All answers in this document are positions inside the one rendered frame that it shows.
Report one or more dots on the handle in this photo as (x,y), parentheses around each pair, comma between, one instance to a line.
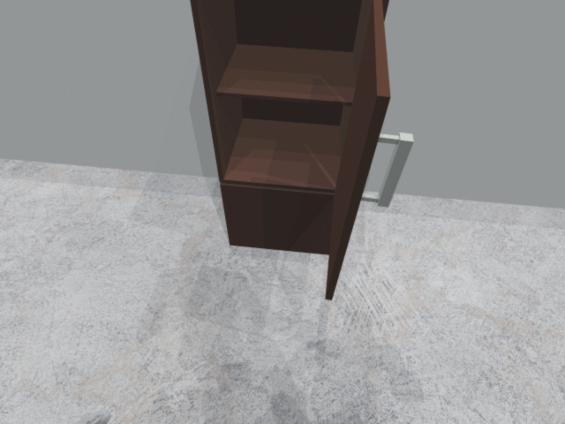
(403,143)

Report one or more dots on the cupboard door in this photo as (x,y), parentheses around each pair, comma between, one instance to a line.
(368,110)

